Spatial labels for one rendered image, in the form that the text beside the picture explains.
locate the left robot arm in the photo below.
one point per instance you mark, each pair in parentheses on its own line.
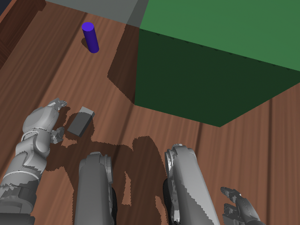
(20,182)

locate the left robot hand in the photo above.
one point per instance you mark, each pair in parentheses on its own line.
(45,118)

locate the right robot foot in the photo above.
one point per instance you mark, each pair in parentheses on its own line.
(168,203)

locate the bed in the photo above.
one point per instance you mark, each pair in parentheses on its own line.
(15,17)

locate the right robot hand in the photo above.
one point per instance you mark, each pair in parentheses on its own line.
(242,213)

